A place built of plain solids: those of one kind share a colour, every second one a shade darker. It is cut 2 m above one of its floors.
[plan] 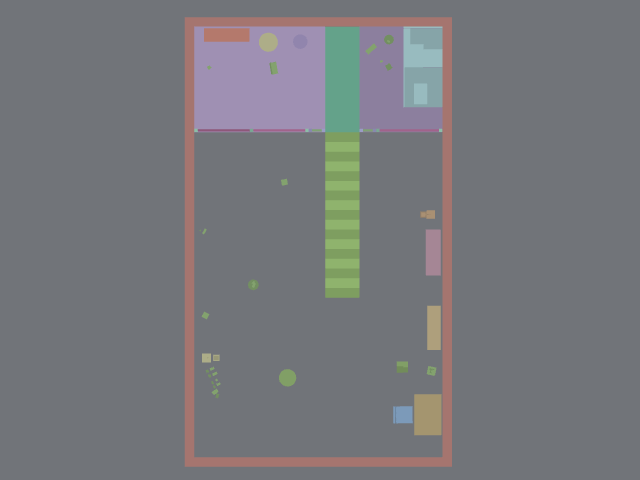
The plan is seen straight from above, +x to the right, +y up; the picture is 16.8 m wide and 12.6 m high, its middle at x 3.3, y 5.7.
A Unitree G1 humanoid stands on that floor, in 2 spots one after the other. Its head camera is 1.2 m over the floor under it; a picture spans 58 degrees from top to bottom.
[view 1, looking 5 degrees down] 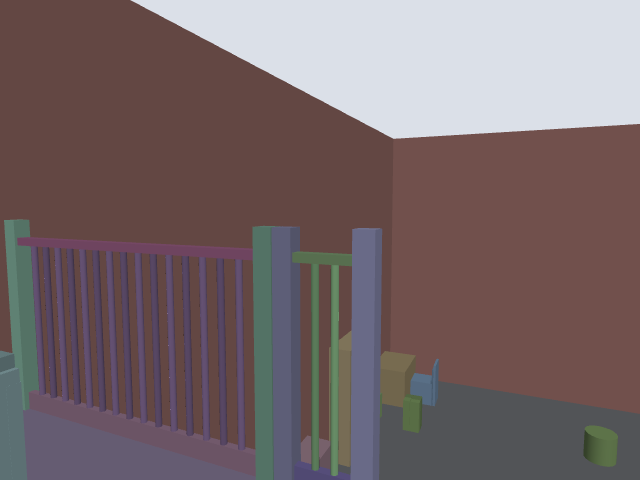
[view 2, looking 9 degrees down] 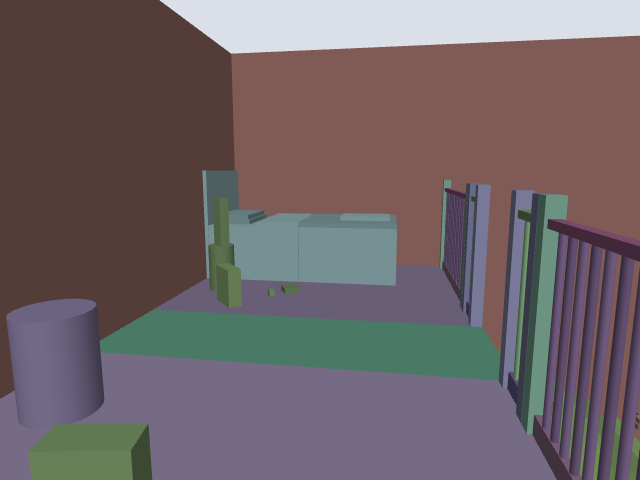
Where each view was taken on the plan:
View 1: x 3.89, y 10.13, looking -66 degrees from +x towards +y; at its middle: wall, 6.48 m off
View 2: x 0.95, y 9.28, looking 9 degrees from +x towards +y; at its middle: bedstead_gallery_bed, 4.66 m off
